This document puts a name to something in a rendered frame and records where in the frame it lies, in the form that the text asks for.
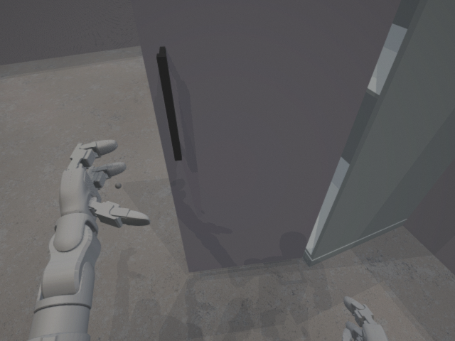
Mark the robot left forearm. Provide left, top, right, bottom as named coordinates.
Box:
left=27, top=213, right=101, bottom=341

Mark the left robot hand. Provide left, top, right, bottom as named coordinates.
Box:
left=59, top=140, right=150, bottom=228

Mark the handle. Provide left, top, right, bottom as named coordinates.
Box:
left=156, top=46, right=182, bottom=161

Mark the right robot hand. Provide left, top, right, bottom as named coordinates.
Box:
left=342, top=296, right=389, bottom=341

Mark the fridge door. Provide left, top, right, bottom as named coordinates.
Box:
left=131, top=0, right=401, bottom=273

